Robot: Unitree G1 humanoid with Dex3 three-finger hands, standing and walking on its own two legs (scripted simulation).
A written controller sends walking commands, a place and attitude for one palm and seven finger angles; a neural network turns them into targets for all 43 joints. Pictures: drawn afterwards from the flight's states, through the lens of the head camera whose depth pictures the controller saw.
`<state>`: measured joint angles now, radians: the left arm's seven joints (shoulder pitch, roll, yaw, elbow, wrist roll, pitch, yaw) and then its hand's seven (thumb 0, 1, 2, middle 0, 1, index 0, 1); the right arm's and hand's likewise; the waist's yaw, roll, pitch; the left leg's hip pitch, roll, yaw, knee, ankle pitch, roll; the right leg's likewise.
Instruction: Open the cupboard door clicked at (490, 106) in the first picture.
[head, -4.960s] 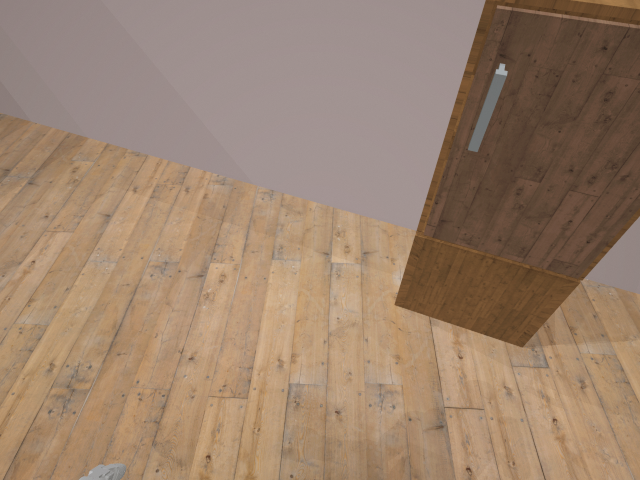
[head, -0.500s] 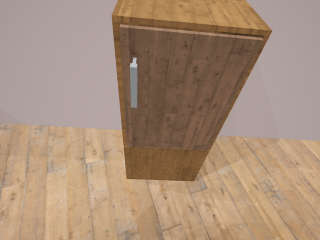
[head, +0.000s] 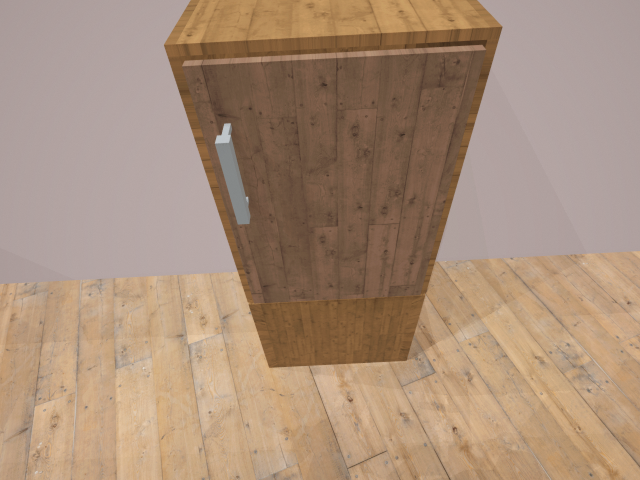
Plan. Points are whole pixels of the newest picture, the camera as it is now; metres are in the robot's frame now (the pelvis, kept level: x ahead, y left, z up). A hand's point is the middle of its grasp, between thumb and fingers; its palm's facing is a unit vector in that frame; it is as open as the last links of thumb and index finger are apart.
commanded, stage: look again from close up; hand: left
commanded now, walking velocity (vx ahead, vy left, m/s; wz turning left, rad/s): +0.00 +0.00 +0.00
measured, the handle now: (235, 176) +0.55 +0.16 +0.08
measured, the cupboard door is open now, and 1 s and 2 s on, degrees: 0 0 0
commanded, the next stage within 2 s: raise the hand with hooked fingers in 0.08 s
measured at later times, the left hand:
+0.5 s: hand (168, 460) +0.15 +0.18 -0.01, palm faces +0.07 -1.00 -0.03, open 8.1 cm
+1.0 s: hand (119, 439) +0.17 +0.24 +0.01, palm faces +0.07 -1.00 -0.06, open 11.0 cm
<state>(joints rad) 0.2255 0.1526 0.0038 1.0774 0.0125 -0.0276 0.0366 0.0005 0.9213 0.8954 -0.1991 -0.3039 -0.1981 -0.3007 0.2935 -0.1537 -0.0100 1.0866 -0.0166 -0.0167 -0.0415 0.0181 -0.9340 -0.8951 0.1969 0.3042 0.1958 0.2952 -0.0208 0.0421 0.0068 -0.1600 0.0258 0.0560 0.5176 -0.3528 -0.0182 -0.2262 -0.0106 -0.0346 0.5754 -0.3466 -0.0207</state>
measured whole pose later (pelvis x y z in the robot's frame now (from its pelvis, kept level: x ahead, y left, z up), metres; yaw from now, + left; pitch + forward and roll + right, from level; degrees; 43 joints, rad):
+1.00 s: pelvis -0.07 +0.03 -0.05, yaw +2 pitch +9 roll -2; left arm 0.27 0.27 0.22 0.05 -0.27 -0.28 -0.24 0.00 0.14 0.57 -0.25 -0.79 -0.25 -0.79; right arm 0.31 -0.20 0.05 0.58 0.03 -0.25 -0.06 0.01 -0.90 -0.89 0.20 0.31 0.20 0.30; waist -0.01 0.02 -0.08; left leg -0.69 0.02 0.01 0.98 -0.46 0.02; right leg -0.69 -0.03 -0.07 0.92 -0.39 0.01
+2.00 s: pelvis -0.04 +0.01 -0.01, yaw +1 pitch +4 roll +0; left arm -0.10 0.41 0.44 0.39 -0.34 -0.12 -0.46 -0.02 -0.50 0.30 -0.30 -1.20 -0.30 -1.20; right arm 0.29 -0.29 0.04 0.59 0.05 -0.21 -0.10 0.01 -0.90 -0.90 0.20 0.30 0.20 0.30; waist 0.01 0.03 -0.05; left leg -0.40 0.03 0.01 0.69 -0.37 -0.01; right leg -0.42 -0.01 -0.06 0.67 -0.32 -0.02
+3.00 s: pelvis -0.04 +0.02 -0.02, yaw +1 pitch +7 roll -1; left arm -0.44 0.40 0.36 0.69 -0.24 -0.19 -0.35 -0.02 -0.50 0.30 -0.30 -1.20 -0.30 -1.20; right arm 0.33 -0.27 0.04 0.62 0.05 -0.13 -0.09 0.01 -0.90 -0.90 0.20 0.30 0.20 0.30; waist -0.03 0.02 -0.04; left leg -0.47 0.02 0.02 0.72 -0.37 0.00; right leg -0.50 -0.02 -0.05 0.69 -0.32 0.00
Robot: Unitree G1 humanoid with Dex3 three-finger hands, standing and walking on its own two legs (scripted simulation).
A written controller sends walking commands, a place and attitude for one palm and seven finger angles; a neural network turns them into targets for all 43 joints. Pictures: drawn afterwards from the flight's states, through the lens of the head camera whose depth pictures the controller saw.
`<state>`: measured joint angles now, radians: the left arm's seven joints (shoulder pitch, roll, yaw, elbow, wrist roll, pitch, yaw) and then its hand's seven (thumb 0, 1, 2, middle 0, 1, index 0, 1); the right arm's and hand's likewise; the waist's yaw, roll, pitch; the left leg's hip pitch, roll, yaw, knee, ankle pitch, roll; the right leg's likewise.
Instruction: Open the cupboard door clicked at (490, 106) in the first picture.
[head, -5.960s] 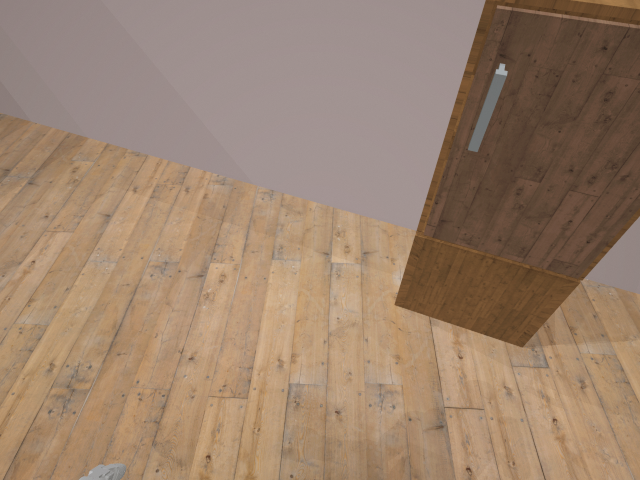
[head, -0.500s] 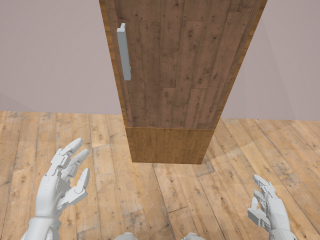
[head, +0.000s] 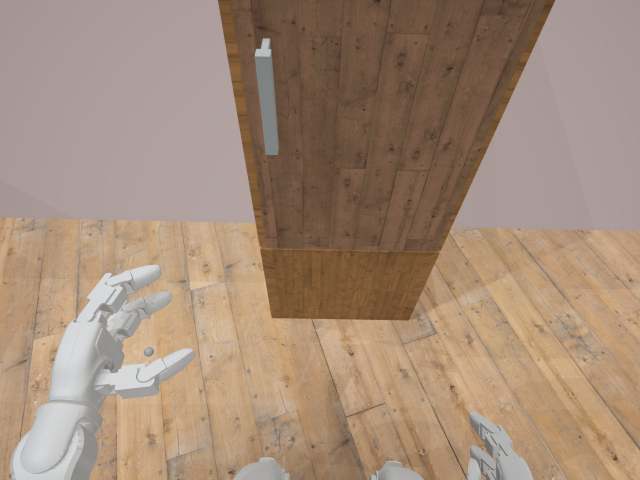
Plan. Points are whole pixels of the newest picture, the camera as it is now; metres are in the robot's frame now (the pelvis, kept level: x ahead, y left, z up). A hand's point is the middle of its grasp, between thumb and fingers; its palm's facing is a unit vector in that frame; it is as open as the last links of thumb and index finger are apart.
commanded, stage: raise the hand with hooked fingers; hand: left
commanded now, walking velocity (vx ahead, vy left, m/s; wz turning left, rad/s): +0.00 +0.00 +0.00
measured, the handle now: (269, 100) +0.62 +0.11 +0.13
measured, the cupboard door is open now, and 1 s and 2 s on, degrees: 0 0 0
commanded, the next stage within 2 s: move the hooked fingers beside the handle in 1.28 s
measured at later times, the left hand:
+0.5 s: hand (104, 290) +0.29 +0.25 +0.11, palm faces +0.08 -1.00 -0.06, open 13.7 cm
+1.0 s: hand (102, 246) +0.32 +0.25 +0.14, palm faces +0.06 -1.00 -0.02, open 14.0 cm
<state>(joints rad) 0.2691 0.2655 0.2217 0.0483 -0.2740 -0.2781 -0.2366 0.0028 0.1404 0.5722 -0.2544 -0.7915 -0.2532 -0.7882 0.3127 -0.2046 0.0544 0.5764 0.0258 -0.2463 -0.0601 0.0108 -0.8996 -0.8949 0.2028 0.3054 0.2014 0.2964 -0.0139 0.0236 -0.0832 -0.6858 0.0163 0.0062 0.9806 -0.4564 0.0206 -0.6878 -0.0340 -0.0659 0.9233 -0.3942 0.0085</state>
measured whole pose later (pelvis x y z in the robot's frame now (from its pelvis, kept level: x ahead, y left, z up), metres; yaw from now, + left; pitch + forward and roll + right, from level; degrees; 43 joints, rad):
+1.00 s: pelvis +0.03 -0.02 +0.04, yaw +0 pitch +4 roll +0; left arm -0.10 0.41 0.44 0.39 -0.34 -0.12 -0.46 -0.02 -0.50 0.30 -0.30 -1.20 -0.30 -1.20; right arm 0.29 -0.29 0.04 0.59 0.05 -0.21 -0.10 0.01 -0.90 -0.90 0.20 0.30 0.20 0.30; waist 0.01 0.03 -0.05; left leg -0.40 0.03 0.01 0.69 -0.37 -0.01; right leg -0.42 -0.01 -0.06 0.67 -0.32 -0.02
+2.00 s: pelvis +0.02 -0.01 +0.03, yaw -1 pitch +7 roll -1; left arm -0.44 0.40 0.36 0.69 -0.24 -0.19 -0.35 -0.02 -0.50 0.30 -0.30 -1.20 -0.30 -1.20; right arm 0.33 -0.27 0.04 0.62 0.05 -0.13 -0.09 0.01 -0.90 -0.90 0.20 0.30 0.20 0.30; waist -0.03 0.02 -0.04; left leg -0.47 0.02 0.02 0.72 -0.37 0.00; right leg -0.50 -0.02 -0.05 0.69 -0.32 0.00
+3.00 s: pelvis +0.02 -0.01 +0.01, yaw -3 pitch +18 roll -2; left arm -1.03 0.57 0.43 1.28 -0.05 -0.32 -0.20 -0.02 -0.50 0.30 -0.30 -1.20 -0.30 -1.20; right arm 0.47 -0.28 0.03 0.65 -0.02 0.02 -0.02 0.00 -0.91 -0.89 0.20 0.30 0.20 0.30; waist -0.19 0.02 -0.07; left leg -0.76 0.05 0.03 0.86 -0.41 0.01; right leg -0.77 0.00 -0.04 0.79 -0.33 0.00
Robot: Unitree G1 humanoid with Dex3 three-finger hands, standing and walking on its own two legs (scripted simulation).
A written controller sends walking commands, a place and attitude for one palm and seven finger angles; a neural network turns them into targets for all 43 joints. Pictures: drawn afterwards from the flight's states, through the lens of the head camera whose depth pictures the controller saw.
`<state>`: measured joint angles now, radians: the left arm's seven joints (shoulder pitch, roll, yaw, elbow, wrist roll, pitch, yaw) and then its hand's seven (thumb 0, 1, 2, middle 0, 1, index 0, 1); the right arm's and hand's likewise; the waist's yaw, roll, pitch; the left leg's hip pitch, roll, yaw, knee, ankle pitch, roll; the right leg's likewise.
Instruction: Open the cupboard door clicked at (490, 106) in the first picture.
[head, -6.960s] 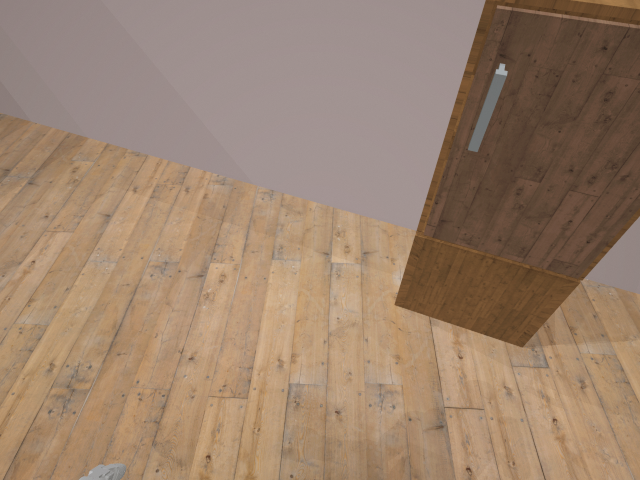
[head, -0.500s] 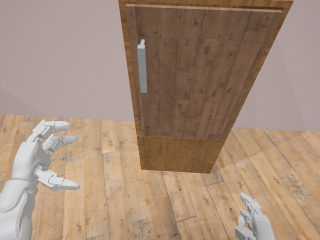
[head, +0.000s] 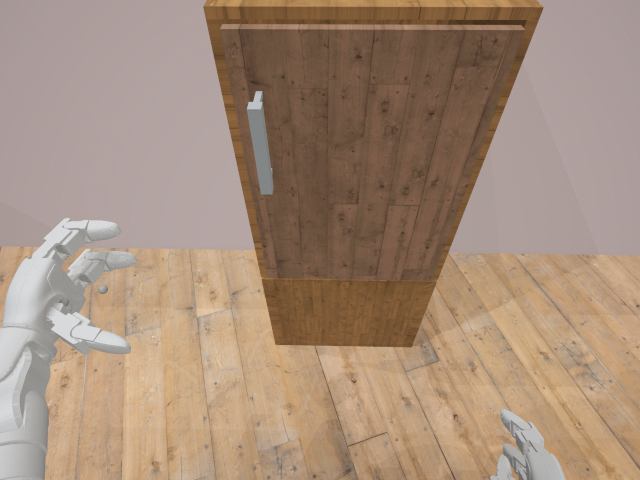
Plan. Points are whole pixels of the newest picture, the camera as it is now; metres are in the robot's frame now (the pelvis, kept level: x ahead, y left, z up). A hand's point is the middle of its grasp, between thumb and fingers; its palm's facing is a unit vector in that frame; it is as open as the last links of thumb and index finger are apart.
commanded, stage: raise the hand with hooked fingers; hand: left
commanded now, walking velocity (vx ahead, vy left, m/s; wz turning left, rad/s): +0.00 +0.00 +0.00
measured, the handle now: (263, 145) +0.60 +0.14 +0.09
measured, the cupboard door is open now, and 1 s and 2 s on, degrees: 0 0 0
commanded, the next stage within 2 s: move the hooked fingers beside the handle in 0.28 s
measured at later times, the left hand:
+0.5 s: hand (98, 289) +0.29 +0.28 +0.11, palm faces +0.08 -1.00 -0.01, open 14.0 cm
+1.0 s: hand (158, 236) +0.38 +0.24 +0.10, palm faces +0.04 -1.00 +0.00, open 14.0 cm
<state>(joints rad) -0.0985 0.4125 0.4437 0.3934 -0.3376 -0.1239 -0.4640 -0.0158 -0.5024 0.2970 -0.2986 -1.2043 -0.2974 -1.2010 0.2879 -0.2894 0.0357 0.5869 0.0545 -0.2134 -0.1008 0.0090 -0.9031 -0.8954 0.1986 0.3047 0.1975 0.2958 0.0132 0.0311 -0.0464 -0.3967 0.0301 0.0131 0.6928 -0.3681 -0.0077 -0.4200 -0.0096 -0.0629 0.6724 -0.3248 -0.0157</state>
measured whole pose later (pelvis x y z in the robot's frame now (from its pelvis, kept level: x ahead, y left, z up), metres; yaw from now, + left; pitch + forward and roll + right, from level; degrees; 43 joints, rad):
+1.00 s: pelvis +0.00 +0.01 +0.00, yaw +0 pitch +7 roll -1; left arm -0.44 0.40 0.36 0.69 -0.24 -0.19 -0.35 -0.02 -0.50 0.30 -0.30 -1.20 -0.30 -1.20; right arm 0.33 -0.27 0.04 0.62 0.05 -0.13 -0.09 0.01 -0.90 -0.90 0.20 0.30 0.20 0.30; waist -0.03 0.02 -0.04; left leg -0.47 0.02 0.02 0.72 -0.37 0.00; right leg -0.50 -0.02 -0.05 0.69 -0.32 0.00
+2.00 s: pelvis +0.00 +0.02 -0.02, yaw -2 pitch +18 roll -2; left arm -1.03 0.57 0.43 1.28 -0.05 -0.32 -0.20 -0.02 -0.50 0.30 -0.30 -1.20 -0.30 -1.20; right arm 0.47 -0.28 0.03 0.65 -0.02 0.02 -0.02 0.00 -0.91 -0.89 0.20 0.30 0.20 0.30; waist -0.19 0.02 -0.07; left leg -0.76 0.05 0.03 0.86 -0.41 0.01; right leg -0.77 0.00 -0.04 0.79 -0.33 0.00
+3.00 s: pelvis +0.00 +0.01 -0.02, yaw -2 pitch +18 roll -2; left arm -0.98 0.52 0.40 1.22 -0.08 -0.34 -0.20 -0.02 -0.50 0.30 -0.30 -1.20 -0.30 -1.20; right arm 0.45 -0.28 0.02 0.64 -0.01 0.04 -0.02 0.00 -0.91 -0.89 0.20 0.30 0.20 0.30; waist -0.16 0.02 -0.08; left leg -0.75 0.05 0.01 0.86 -0.42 0.01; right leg -0.75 0.01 -0.05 0.78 -0.34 0.00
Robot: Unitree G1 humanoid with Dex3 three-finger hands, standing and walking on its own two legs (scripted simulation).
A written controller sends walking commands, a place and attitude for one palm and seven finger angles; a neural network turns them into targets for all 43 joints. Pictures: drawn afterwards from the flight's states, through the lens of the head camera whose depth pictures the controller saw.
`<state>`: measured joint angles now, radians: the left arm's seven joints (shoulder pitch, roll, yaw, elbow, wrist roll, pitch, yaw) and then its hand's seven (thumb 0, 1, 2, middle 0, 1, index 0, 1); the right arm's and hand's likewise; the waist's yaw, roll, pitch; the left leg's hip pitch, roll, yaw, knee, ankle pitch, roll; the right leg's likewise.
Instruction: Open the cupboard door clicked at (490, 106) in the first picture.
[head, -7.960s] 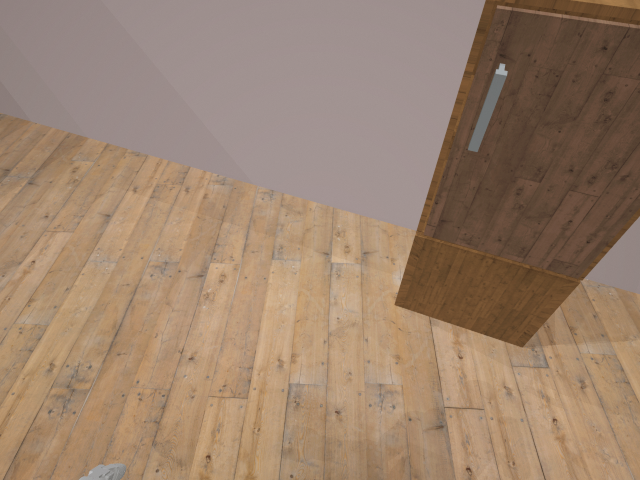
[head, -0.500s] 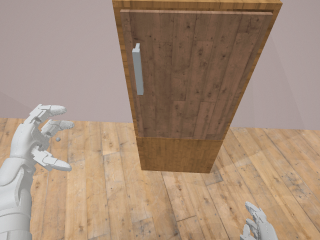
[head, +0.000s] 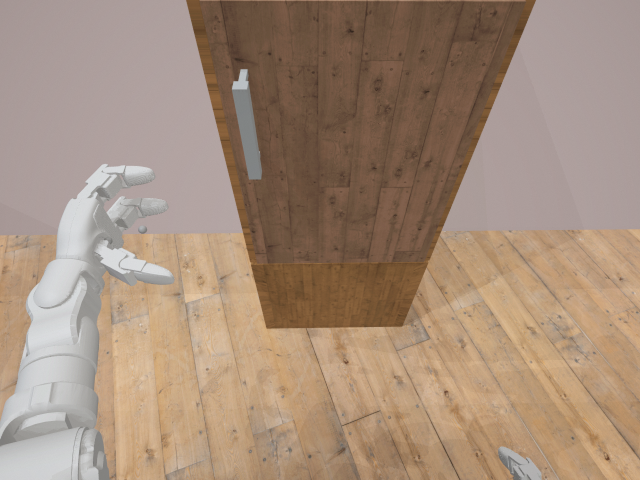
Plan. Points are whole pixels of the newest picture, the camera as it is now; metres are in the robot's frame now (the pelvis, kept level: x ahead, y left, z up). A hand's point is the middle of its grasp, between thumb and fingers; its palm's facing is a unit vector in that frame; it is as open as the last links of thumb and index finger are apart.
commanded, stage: move the hooked fingers beside the handle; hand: left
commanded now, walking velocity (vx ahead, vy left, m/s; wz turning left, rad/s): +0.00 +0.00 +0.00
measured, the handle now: (249, 127) +0.60 +0.13 +0.10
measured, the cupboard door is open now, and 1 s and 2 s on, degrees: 0 0 0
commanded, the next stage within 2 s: slide the fingers in behind the handle in 1.78 s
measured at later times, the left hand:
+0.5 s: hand (179, 191) +0.45 +0.21 +0.10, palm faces +0.04 -1.00 +0.00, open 14.0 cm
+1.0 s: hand (210, 152) +0.54 +0.18 +0.10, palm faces +0.04 -1.00 +0.00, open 14.0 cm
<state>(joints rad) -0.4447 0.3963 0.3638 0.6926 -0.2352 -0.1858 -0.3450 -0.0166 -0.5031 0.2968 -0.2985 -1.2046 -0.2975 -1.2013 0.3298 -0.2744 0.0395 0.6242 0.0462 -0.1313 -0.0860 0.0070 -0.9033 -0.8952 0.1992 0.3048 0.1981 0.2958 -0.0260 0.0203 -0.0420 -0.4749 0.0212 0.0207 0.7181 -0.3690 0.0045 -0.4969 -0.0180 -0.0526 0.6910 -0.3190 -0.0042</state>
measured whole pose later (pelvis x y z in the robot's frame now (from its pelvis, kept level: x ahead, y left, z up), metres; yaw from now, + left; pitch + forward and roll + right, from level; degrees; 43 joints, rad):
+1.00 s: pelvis +0.00 +0.01 -0.02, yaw -2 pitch +18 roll -2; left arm -1.03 0.57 0.43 1.28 -0.05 -0.32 -0.20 -0.02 -0.50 0.30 -0.30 -1.20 -0.30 -1.20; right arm 0.47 -0.28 0.03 0.65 -0.02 0.02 -0.02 0.00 -0.91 -0.89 0.20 0.30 0.20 0.30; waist -0.19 0.02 -0.07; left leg -0.76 0.05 0.03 0.86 -0.41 0.01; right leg -0.77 0.00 -0.04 0.79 -0.33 0.00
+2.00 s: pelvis +0.00 +0.00 -0.02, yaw -1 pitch +18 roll -2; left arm -0.98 0.52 0.40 1.22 -0.08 -0.34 -0.20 -0.02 -0.50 0.30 -0.30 -1.20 -0.30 -1.20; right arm 0.45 -0.28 0.02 0.64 -0.01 0.04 -0.02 0.00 -0.91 -0.89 0.20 0.30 0.20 0.30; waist -0.16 0.02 -0.08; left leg -0.75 0.05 0.01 0.86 -0.42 0.01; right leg -0.75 0.01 -0.05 0.78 -0.34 0.00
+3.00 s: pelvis +0.01 +0.00 -0.02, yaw +0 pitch +19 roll -2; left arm -1.06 0.33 0.26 1.24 -0.06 -0.36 0.02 -0.02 -0.50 0.30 -0.25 -1.20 -0.26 -1.20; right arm 0.42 -0.26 0.00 0.67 -0.04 0.01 0.03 0.00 -0.91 -0.90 0.20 0.30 0.20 0.30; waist -0.16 0.03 -0.09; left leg -0.78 0.03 0.00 0.88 -0.43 0.00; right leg -0.78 -0.01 -0.07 0.82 -0.36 -0.01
